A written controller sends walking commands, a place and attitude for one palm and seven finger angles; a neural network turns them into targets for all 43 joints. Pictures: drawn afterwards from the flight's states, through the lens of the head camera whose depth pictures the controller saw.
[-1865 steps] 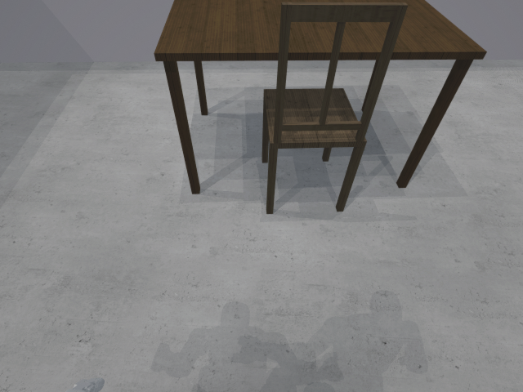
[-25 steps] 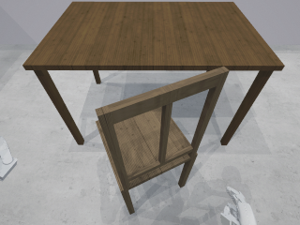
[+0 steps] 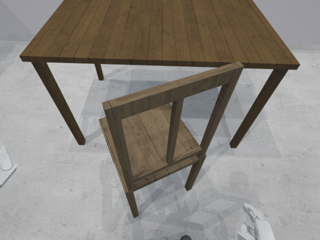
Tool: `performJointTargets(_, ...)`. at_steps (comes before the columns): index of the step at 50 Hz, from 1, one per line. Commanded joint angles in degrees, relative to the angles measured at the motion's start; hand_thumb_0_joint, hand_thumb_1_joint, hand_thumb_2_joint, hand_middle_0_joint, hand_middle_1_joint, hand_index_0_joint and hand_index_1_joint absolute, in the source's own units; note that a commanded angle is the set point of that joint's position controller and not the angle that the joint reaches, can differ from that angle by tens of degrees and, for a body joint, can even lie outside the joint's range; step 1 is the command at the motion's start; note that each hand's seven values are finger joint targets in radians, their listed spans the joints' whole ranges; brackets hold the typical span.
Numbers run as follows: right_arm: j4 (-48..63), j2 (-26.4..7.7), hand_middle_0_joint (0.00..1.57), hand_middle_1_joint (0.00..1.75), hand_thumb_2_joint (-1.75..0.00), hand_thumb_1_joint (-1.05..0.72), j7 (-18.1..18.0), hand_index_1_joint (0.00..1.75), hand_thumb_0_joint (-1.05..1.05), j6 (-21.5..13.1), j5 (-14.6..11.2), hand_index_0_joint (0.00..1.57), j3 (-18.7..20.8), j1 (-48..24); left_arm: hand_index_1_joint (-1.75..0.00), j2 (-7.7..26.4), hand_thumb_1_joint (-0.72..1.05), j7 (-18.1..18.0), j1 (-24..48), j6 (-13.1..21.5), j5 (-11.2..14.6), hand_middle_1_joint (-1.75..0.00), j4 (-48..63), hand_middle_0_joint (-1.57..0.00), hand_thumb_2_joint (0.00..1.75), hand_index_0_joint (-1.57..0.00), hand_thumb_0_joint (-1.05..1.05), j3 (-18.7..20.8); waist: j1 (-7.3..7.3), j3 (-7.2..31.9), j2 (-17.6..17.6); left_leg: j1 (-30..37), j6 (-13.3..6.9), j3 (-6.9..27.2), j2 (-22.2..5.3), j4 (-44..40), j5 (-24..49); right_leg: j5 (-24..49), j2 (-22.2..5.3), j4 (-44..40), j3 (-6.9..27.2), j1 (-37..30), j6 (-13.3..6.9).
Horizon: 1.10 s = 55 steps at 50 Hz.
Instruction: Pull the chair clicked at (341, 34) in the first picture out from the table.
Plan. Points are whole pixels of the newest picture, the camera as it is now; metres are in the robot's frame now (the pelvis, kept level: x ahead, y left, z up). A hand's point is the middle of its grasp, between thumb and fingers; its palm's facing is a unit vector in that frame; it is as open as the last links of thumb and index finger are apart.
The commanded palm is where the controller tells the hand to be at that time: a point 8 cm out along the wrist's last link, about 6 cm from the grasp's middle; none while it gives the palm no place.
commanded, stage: step back with the hand held close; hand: left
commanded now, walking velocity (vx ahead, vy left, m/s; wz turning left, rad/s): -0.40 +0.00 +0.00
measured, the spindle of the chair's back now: (172, 136) +0.43 -0.01 -0.05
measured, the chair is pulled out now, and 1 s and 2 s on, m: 0.27 0.27 0.27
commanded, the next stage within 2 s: stop stepping back and stand still in 1.10 s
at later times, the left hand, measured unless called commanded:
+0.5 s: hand (0, 172) +0.19 +0.28 +0.17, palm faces +0.48 -0.71 -0.51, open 7.4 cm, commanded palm +0.12 +0.30 +0.19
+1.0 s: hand out of the picture +0.15 +0.25 +0.17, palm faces +0.45 -0.77 -0.46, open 7.4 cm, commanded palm +0.08 +0.29 +0.19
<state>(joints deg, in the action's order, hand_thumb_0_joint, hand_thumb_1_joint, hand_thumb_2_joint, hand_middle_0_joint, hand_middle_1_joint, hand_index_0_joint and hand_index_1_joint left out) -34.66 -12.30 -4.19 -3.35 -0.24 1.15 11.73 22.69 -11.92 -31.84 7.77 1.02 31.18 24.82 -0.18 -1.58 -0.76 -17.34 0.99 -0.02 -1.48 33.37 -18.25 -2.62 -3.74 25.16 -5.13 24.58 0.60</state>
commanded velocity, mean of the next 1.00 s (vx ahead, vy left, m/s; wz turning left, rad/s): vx -0.40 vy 0.00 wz -0.03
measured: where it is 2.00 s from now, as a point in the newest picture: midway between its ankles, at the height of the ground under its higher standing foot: outside the picture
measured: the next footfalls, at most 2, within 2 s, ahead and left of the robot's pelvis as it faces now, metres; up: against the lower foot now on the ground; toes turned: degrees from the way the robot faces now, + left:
right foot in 0.90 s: -0.05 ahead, -0.13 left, +0.00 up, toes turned -2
left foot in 1.18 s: -0.05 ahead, +0.12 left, +0.00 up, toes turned +0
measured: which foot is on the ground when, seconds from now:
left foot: down 0.00-1.00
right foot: down 0.00-0.74, up 0.76-0.88, down 0.90-1.00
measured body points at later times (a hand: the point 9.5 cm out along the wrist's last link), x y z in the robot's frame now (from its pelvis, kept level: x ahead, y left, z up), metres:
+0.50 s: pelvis +0.00 +0.00 -0.01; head +0.03 +0.02 +0.44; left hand +0.16 +0.31 +0.19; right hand +0.17 -0.23 -0.08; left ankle -0.01 +0.13 -0.73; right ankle +0.08 -0.14 -0.73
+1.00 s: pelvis -0.06 -0.01 +0.00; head +0.00 +0.01 +0.45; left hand +0.12 +0.29 +0.19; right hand +0.12 -0.23 -0.09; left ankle -0.01 +0.13 -0.73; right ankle -0.09 -0.13 -0.73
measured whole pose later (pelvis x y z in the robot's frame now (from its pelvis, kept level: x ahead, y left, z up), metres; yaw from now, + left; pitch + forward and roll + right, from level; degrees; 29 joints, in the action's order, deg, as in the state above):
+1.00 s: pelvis -0.06 -0.01 +0.00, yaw -1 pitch +4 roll -3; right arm -37.9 -10.0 -2.6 -8.9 1.5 0.2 7.4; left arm 21.2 -9.2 -28.4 13.6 1.0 31.9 25.7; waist -2.2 -3.9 0.9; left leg -24.9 2.4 1.7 -5.7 32.7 -11.3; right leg -15.1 2.6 26.0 -2.4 14.3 -0.1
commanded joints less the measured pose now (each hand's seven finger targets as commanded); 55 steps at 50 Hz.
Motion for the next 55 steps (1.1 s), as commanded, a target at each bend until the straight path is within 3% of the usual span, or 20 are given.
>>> performJointTargets(1, 9.3, -6.9, 0.2, 0.3, -0.9, -0.9, -0.7, 0.3, 0.0, -3.2, -0.1, 0.2, 2.6, -5.7, -0.3, 10.3, 0.9, -1.6, -0.8, 4.1, -0.3, -0.3, 12.3, -0.2, 0.9, -0.2, 0.0, 8.4, -0.28, 8.6, 5.9, -17.5, -3.4, 4.9, -5.8, -12.6, -3.1, -2.2, -2.2, 3.9, 5.5, -23.3, 0.0)
performJointTargets(4, 9.6, -7.3, 0.2, 0.3, -0.9, -0.9, -0.6, 0.3, 0.0, -3.9, -0.2, 0.2, 3.1, -5.5, -0.3, 10.4, 0.9, -1.1, 0.2, 4.8, -0.6, -0.3, 14.3, -0.2, 0.9, -0.2, 0.0, 8.6, -0.22, 9.0, 7.5, -22.1, -3.9, 5.8, -7.1, -11.8, -1.3, 7.2, -1.3, 10.0, 5.1, -26.7, 0.1)
performJointTargets(7, 8.8, -6.6, 0.2, 0.3, -0.9, -0.9, -0.7, 0.3, 0.0, -4.4, 0.0, 0.2, 3.4, -5.2, -0.3, 10.4, 0.9, -0.9, 0.7, 4.9, -0.4, -0.3, 13.4, -0.2, 0.9, -0.2, 0.0, 8.8, 0.13, 9.4, 4.5, -19.9, -2.9, 4.4, -5.9, -8.2, -0.2, 12.3, -3.1, 9.2, 6.5, -24.7, -0.7)
performJointTargets(13, 7.2, -5.6, 0.2, 0.3, -0.9, -0.9, -0.4, 0.3, 0.0, -3.2, 0.5, 0.2, 2.9, -4.7, -0.3, 11.3, 0.9, -1.0, 1.1, 5.0, -0.1, -0.3, 11.9, -0.2, 0.9, -0.2, 0.0, 8.4, 0.81, 10.0, -3.2, -7.5, -1.3, 0.8, -0.3, -1.1, -5.0, -6.1, -8.9, -6.1, 10.3, -10.8, -3.0)
performJointTargets(17, 8.3, -6.8, 0.2, 0.3, -0.9, -0.9, -0.7, 0.3, 0.0, -2.3, 0.5, 0.2, 2.8, -5.7, -0.3, 11.3, 0.9, -1.0, -0.1, 5.5, -0.5, -0.3, 13.6, -0.2, 0.9, -0.2, 0.0, 9.2, 0.69, 8.2, 6.6, -15.7, -3.3, 5.2, -5.0, -12.4, -7.8, -11.2, -2.1, 0.8, 6.0, -16.2, -0.1)
performJointTargets(20, 9.8, -6.9, 0.2, 0.3, -0.9, -0.9, -1.1, 0.3, 0.0, -3.7, 0.0, 0.2, 3.1, -7.0, -0.3, 10.7, 0.9, -0.6, 1.0, 5.8, -1.2, -0.3, 14.9, -0.2, 0.9, -0.2, 0.0, 9.7, 0.11, 7.7, 12.7, -27.4, -5.7, 9.2, -10.7, -15.8, -4.1, 3.7, 2.0, 15.9, 3.1, -27.5, 0.9)
performJointTargets(27, 7.5, -6.1, 0.2, 0.3, -0.9, -0.9, -0.5, 0.3, 0.0, -6.1, 0.8, 0.2, 3.5, -4.6, -0.3, 10.3, 0.9, 0.3, 2.1, 6.9, -0.5, -0.3, 14.6, -0.2, 0.9, -0.2, 0.0, 8.4, 1.02, 10.6, 4.7, -14.5, -2.0, 3.4, -4.5, -2.5, 6.2, 18.9, -3.7, 8.9, 9.5, -18.6, -1.7)
performJointTargets(30, 6.4, -5.3, 0.2, 0.3, -0.9, -0.9, -0.2, 0.3, 0.0, -5.2, 1.0, 0.2, 3.7, -4.4, -0.3, 12.3, 0.9, 0.0, 2.1, 7.0, -0.4, -0.3, 14.5, -0.2, 0.9, -0.2, 0.0, 9.3, 1.28, 12.7, -4.1, -7.0, -0.1, 0.9, 0.7, 5.4, -1.2, 10.0, -10.7, -3.3, 16.0, -11.6, -5.4)
performJointTargets(32, 6.3, -4.5, 0.2, 0.3, -0.9, -0.9, -0.1, 0.3, 0.0, -4.1, 0.7, 0.2, 3.4, -5.0, -0.3, 13.1, 0.9, -0.3, 0.3, 6.9, -0.1, -0.3, 14.3, -0.2, 0.9, -0.2, 0.0, 10.0, 1.04, 13.5, -8.0, -2.4, -0.3, 0.7, 1.7, 8.8, -5.2, -1.7, -13.5, -8.2, 16.3, -6.9, -6.5)
performJointTargets(34, 6.2, -4.3, 0.2, 0.3, -0.9, -0.9, -0.3, 0.3, 0.0, -3.1, 0.7, 0.2, 2.8, -5.7, -0.3, 13.0, 0.9, -0.4, -2.3, 6.8, 0.1, -0.3, 13.6, -0.2, 0.9, -0.2, 0.0, 10.9, 0.97, 12.4, -6.0, -0.1, -1.1, 1.3, 0.5, 2.2, -3.8, -10.0, -10.9, -7.8, 12.5, -4.3, -4.9)
performJointTargets(36, 7.2, -5.5, 0.2, 0.3, -0.9, -0.9, -0.7, 0.3, 0.0, -3.0, 0.7, 0.2, 2.9, -6.4, -0.3, 12.1, 0.9, -0.3, -3.4, 7.6, 0.2, -0.3, 14.6, -0.2, 0.9, -0.2, 0.0, 11.0, 1.01, 10.0, 5.1, -6.1, -2.8, 6.6, -5.0, -10.9, -4.3, -15.0, -2.7, -0.5, 6.9, -6.8, -1.1)
performJointTargets(38, 9.3, -7.3, 0.2, 0.3, -0.9, -0.9, -1.1, 0.3, 0.0, -4.6, 0.2, 0.2, 3.2, -7.7, -0.3, 10.8, 0.9, 0.0, -1.9, 8.3, -0.9, -0.3, 15.7, -0.2, 0.9, -0.2, 0.0, 11.5, 1.01, 6.6, 20.0, -28.9, -7.8, 14.6, -15.6, -21.9, -17.7, -12.2, 4.9, 21.0, 2.7, -22.6, 1.1)
performJointTargets(41, 8.5, -6.7, 0.2, 0.3, -0.9, -0.9, -0.8, 0.3, 0.0, -7.2, 0.0, 0.2, 3.9, -6.8, -0.3, 9.8, 0.9, 0.9, -0.2, 8.0, 0.0, -0.3, 14.7, -0.2, 0.9, -0.2, 0.0, 9.3, 0.07, 5.9, 9.6, -17.2, -6.3, 10.7, -14.0, -11.6, 8.2, -12.5, 3.2, 18.6, 5.3, -13.8, 0.0)
performJointTargets(44, 4.6, -7.4, 0.2, 0.3, -0.9, -0.9, 0.3, 0.3, 0.0, -9.2, 1.1, 0.2, 3.1, -3.9, -0.3, 8.2, 0.9, 1.7, 0.8, 9.4, 0.2, -0.3, 13.3, -0.2, 0.9, -0.2, 0.0, 6.4, 0.25, 5.8, 15.5, 0.7, -6.2, 11.0, -13.5, -9.3, 26.8, -16.6, 3.3, 6.0, 3.2, -5.4, -0.5)
performJointTargets(47, 3.8, -7.6, 0.2, 0.3, -0.9, -0.9, 1.0, 0.3, 0.0, -9.2, 2.0, 0.2, 2.4, -5.5, -0.3, 10.2, 0.9, 2.0, 5.1, 10.5, -0.4, -0.3, 14.6, -0.2, 0.9, -0.2, 0.0, 5.5, -0.22, 10.8, 14.6, 11.2, -4.0, 8.7, -12.0, -3.8, 40.9, -1.4, 2.4, -4.4, 4.2, -8.7, -0.9)
performJointTargets(48, 4.7, -6.9, 0.2, 0.3, -0.9, -0.9, 1.0, 0.3, 0.0, -8.3, 1.6, 0.2, 2.1, -5.7, -0.3, 10.0, 0.9, 2.1, 5.0, 10.2, -0.2, -0.3, 14.5, -0.2, 0.9, -0.2, 0.0, 4.8, -0.29, 14.2, 10.9, 12.1, -2.6, 5.5, -9.5, -1.1, 41.3, 10.8, 1.4, -4.7, 4.7, -12.5, -0.9)
performJointTargets(49, 5.8, -6.9, 0.2, 0.3, -0.9, -0.9, 0.8, 0.3, 0.0, -7.7, 0.6, 0.2, 3.2, -5.5, -0.3, 10.6, 0.9, 2.5, 4.2, 9.5, 0.2, -0.3, 14.8, -0.2, 0.9, -0.2, 0.0, 5.1, -0.01, 16.7, 1.8, 10.5, -0.8, 1.4, -6.4, 2.3, 36.1, 21.2, -1.0, -2.7, 6.3, -14.6, -1.4)
performJointTargets(50, 6.9, -5.9, 0.2, 0.3, -0.9, -0.9, 0.7, 0.3, 0.0, -7.2, -0.1, 0.2, 3.6, -6.3, -0.3, 13.0, 0.9, 2.5, 1.6, 9.1, 0.8, -0.3, 13.9, -0.2, 0.9, -0.2, 0.0, 7.3, 0.17, 18.4, -4.7, 6.7, 0.4, -1.2, -3.3, 5.2, 25.8, 29.1, -6.5, -1.4, 9.6, -15.8, -3.5)
performJointTargets(52, 8.2, -3.9, 0.2, 0.3, -0.9, -0.9, 0.4, 0.3, 0.0, -5.6, -0.6, 0.2, 3.0, -7.8, -0.3, 13.2, 0.9, 2.4, -3.5, 8.5, 1.5, -0.3, 12.1, -0.2, 0.9, -0.2, 0.0, 9.3, -0.25, 15.5, -6.8, -2.7, 0.8, 0.5, 0.5, 12.8, -0.3, 31.4, -14.8, -3.2, 15.4, -15.0, -8.2)
performJointTargets(55, 9.0, -2.0, 0.2, 0.3, -0.9, -0.9, -0.3, 0.3, 0.0, -3.3, -0.4, 0.2, 1.3, -10.6, -0.3, 13.3, 0.9, 1.5, -7.3, 7.4, 1.2, -0.3, 10.6, -0.2, 0.9, -0.2, 0.0, 11.5, 0.34, 12.7, -6.6, -8.6, 0.4, 3.3, -0.2, 8.5, -4.9, 32.5, -14.6, -1.4, 12.6, -18.0, -8.5)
